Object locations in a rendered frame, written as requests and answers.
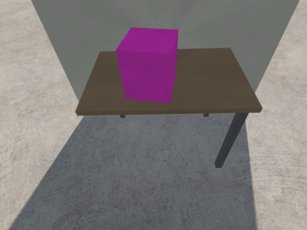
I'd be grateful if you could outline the table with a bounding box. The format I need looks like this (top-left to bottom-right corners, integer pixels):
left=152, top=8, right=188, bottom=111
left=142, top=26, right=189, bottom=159
left=75, top=47, right=263, bottom=168

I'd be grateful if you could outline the carton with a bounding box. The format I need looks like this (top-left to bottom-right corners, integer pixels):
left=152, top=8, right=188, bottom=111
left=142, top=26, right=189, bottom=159
left=116, top=27, right=178, bottom=104

